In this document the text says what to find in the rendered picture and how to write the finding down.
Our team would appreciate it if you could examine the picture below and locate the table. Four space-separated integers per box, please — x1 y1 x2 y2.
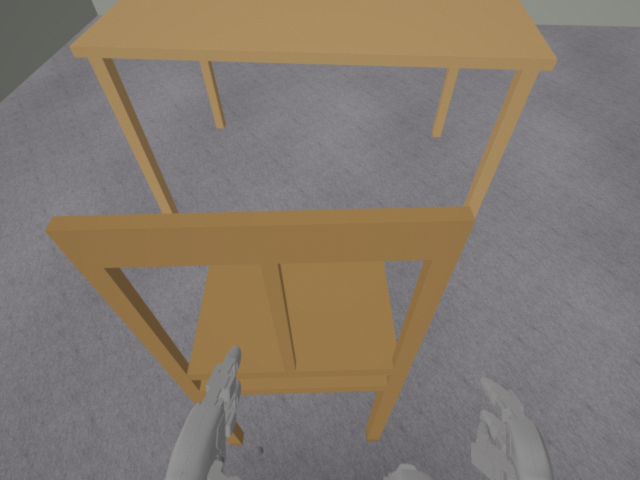
69 0 558 218

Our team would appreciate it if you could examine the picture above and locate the chair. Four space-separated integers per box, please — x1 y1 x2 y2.
45 206 475 445

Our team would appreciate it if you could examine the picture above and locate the right robot hand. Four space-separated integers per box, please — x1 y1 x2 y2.
471 377 554 480

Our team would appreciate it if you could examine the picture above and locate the left robot hand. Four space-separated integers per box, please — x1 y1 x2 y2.
165 345 241 480

